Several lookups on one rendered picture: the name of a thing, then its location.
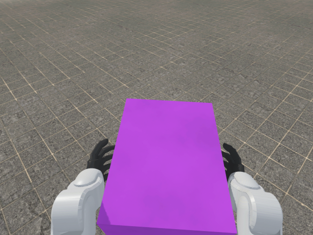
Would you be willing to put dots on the left robot forearm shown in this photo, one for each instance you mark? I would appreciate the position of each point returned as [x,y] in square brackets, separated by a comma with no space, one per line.
[74,209]

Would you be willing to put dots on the right robot forearm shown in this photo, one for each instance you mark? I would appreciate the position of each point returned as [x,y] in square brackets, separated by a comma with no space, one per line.
[258,212]

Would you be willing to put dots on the carton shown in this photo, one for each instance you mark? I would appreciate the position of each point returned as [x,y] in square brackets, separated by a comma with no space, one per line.
[167,174]

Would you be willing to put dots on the robot left hand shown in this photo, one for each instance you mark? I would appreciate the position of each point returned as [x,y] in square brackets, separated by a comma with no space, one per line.
[97,158]

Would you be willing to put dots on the robot right hand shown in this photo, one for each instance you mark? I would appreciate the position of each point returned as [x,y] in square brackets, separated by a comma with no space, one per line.
[234,163]

